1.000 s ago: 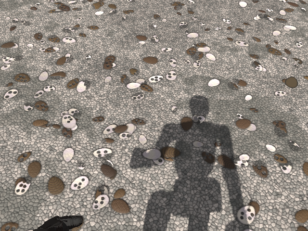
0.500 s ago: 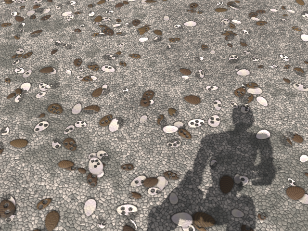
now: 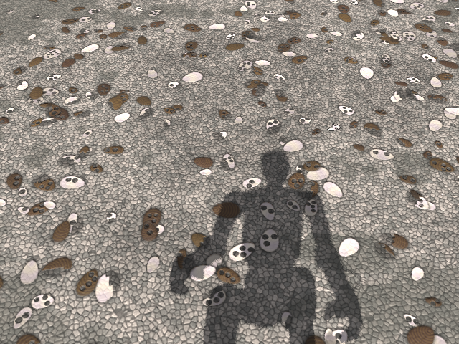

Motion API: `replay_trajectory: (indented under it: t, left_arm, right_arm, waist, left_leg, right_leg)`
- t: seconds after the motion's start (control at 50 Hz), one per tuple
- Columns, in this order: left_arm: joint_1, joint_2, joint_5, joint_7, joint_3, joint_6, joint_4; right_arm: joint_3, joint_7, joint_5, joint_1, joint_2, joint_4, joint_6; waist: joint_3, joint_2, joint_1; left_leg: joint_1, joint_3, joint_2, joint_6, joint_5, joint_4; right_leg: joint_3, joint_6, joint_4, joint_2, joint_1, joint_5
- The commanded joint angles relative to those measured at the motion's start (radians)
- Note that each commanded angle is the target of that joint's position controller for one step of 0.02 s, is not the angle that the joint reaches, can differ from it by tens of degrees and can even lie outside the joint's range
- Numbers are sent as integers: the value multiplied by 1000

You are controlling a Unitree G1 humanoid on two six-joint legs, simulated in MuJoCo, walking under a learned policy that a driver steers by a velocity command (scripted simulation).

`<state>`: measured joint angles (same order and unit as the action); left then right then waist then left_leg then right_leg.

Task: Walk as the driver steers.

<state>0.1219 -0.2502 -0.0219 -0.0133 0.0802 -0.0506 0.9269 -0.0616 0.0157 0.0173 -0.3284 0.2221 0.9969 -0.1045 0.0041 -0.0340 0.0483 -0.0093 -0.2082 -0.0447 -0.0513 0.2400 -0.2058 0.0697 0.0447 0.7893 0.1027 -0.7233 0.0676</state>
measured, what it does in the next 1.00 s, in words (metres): walks ahead, turning right: right foot, then left foot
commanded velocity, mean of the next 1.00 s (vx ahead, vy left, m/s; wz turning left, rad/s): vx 0.25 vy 0.00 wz -0.26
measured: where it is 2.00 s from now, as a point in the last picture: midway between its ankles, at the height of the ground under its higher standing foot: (254, 290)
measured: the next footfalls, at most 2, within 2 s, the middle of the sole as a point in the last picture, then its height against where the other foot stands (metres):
right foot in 0.20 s outside the picture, level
left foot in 0.62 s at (224, 335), level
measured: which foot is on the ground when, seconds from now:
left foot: down 0.00-0.20, up 0.22-0.60, down 0.62-1.00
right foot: up 0.00-0.18, down 0.20-0.66, up 0.68-0.88, down 0.90-1.00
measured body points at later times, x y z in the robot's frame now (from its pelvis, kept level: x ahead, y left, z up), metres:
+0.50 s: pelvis +0.27 -0.06 +0.00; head +0.31 -0.08 +0.45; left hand +0.42 +0.19 -0.12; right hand +0.39 -0.36 -0.11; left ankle +0.46 +0.08 -0.69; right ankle +0.24 -0.12 -0.74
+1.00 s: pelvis +0.40 -0.07 -0.01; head +0.41 -0.08 +0.44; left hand +0.52 +0.18 -0.15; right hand +0.45 -0.33 -0.15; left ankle +0.50 +0.03 -0.74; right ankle +0.35 -0.19 -0.74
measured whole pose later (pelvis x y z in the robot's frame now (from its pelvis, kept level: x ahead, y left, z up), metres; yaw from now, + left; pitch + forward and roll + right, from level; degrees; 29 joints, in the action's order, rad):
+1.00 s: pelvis +0.40 -0.07 -0.01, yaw -15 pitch +0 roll +1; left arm 0.25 -0.23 0.02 0.03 0.05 0.02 0.96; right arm -0.03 0.01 0.02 -0.13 0.21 0.90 -0.01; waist -0.01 0.02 0.00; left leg 0.36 -0.03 0.00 -0.01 0.14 -0.50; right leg 0.03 -0.02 0.57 0.03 -0.24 -0.34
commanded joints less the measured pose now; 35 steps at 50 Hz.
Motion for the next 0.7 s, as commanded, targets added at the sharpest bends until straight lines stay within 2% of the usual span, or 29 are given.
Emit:
replay_trajectory:
  t: [0.02,0.08,0.12,0.14,0.16,0.18,0.2,0.22,0.24,0.26,0.28,0.3,0.32,0.36,0.38,0.4,0.44,0.48,0.54,0.58,0.6,0.62,0.64,0.66,0.68,0.7]
  left_arm:
    - [-130,-13,3,-20,-10,-9,-97]
    - [-192,-14,-1,-41,-14,-8,-149]
    - [-177,-37,-3,-54,-5,-8,-172]
    - [-138,-60,-5,-57,6,-6,-174]
    - [-42,-96,-9,-57,25,-5,-161]
    - [116,-153,-10,-48,56,-4,-126]
    - [268,-245,-4,-23,90,5,-96]
    - [230,-320,-10,-14,98,4,-124]
    - [279,-250,8,-13,70,0,-122]
    - [250,-186,15,-9,55,-10,-123]
    - [167,-138,8,-14,41,-20,-134]
    - [84,-97,9,-13,27,-25,-157]
    - [43,-85,18,-8,19,-27,-174]
    - [42,-115,21,0,22,-30,-171]
    - [54,-135,24,5,26,-31,-165]
    - [62,-150,25,12,29,-31,-159]
    - [72,-153,17,22,29,-19,-152]
    - [107,-148,13,28,25,-8,-139]
    - [129,-135,17,31,13,1,-117]
    - [120,-129,21,32,8,5,-109]
    - [107,-124,18,33,4,7,-108]
    - [104,-116,18,34,0,7,-105]
    - [127,-101,32,34,-5,2,-113]
    - [276,-54,36,33,-18,-6,-87]
    - [279,-77,24,29,-20,2,-69]
    - [218,-136,8,26,-6,18,-85]
  right_arm:
    - [-29,14,-9,-12,152,-42,-3]
    - [-37,16,-18,-42,168,-36,22]
    - [-44,22,-24,-16,195,-52,36]
    - [-48,27,-27,-5,212,-60,43]
    - [-52,30,-28,10,228,-70,51]
    - [-51,31,-33,37,232,-81,54]
    - [-43,30,-20,37,216,-104,42]
    - [1,7,-4,-34,65,-157,3]
    - [-9,-14,-45,67,134,-186,-50]
    - [-14,-22,-75,146,157,-214,-68]
    - [-14,-18,-65,139,151,-202,-70]
    - [-26,-7,-37,139,170,-187,-57]
    - [-33,-4,-27,115,175,-182,-39]
    - [-32,2,-15,90,146,-188,-10]
    - [-28,5,-11,100,130,-196,-1]
    - [-22,8,-8,122,116,-207,5]
    - [-10,6,-4,168,95,-218,9]
    - [-6,-4,-11,225,99,-228,6]
    - [-7,-19,-13,273,121,-241,3]
    - [-14,-27,-3,267,147,-242,-3]
    - [-18,-29,4,234,155,-230,-8]
    - [-23,-28,12,186,165,-212,-13]
    - [-30,-22,26,147,211,-209,-17]
    - [-26,-17,41,128,229,-212,-10]
    - [-7,-17,22,86,133,-194,10]
    - [8,-23,2,94,106,-191,23]
  waist:
    - [-97,63,13]
    - [-112,67,21]
    - [-77,102,-13]
    - [-38,131,-44]
    - [16,152,-99]
    - [98,139,-186]
    - [194,29,-239]
    - [288,-221,-116]
    - [361,-105,-178]
    - [243,-66,-176]
    - [141,41,-113]
    - [90,58,-74]
    - [62,52,-43]
    - [44,47,-12]
    - [38,36,-11]
    - [34,19,-14]
    - [53,-15,-34]
    - [78,-36,-73]
    - [78,-53,-94]
    - [74,-59,-80]
    - [78,-55,-54]
    - [92,-40,-27]
    - [149,18,-32]
    - [266,179,-83]
    - [355,282,-36]
    - [309,214,-24]
  left_leg:
    - [13,50,298,-86,-369,85]
    - [-109,19,336,-83,-504,9]
    - [-131,-13,341,-67,-802,-91]
    - [-137,-22,342,-58,-977,-173]
    - [-120,-29,336,-48,-1093,-312]
    - [-38,-44,300,-19,-1049,-520]
    - [223,-42,251,28,-689,-837]
    - [680,75,1,97,281,-1229]
    - [799,306,18,61,309,-1295]
    - [857,310,72,32,238,-1251]
    - [813,300,126,26,162,-1134]
    - [733,284,160,37,132,-1048]
    - [654,280,176,51,123,-1019]
    - [582,256,176,82,114,-930]
    - [574,242,166,94,76,-869]
    - [569,228,155,102,22,-789]
    - [518,203,126,99,-137,-615]
    - [480,195,96,91,-294,-480]
    - [470,218,82,72,-334,-377]
    - [460,228,77,42,-277,-329]
    - [418,223,70,24,-293,-277]
    - [327,217,68,2,-430,-205]
    - [176,299,157,-36,-813,-241]
    - [-82,458,339,-193,-1104,-319]
    - [-131,594,435,-294,-1052,-275]
    - [-67,629,425,-284,-788,-225]
  right_leg:
    - [-53,9,-96,-3,-22,39]
    - [-106,30,-144,-23,-56,-71]
    - [-169,60,-157,-74,45,-172]
    - [-200,80,-147,-110,125,-227]
    - [-217,104,-150,-149,250,-267]
    - [-205,143,-234,-183,483,-202]
    - [32,207,-269,-48,795,-202]
    - [633,417,-386,214,1122,-283]
    - [739,406,-493,233,1163,-303]
    - [569,353,-486,197,1079,-239]
    - [421,308,-490,154,904,-131]
    - [318,277,-495,123,756,32]
    - [257,271,-507,104,644,164]
    - [179,266,-517,86,524,368]
    - [135,259,-519,71,491,450]
    - [92,245,-517,49,470,498]
    - [16,199,-500,-4,458,492]
    - [2,168,-486,-17,496,429]
    - [49,152,-447,22,568,324]
    - [94,139,-383,51,615,301]
    - [103,121,-335,46,626,283]
    - [93,91,-266,9,620,268]
    - [64,48,-157,-56,563,152]
    - [47,-13,36,-131,390,-219]
    - [30,-61,185,-150,319,-682]
    - [54,-73,243,-125,272,-794]
Over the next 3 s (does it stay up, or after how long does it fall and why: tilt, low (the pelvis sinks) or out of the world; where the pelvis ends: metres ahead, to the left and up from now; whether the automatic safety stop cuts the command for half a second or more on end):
stays up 1.20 -0.08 0.00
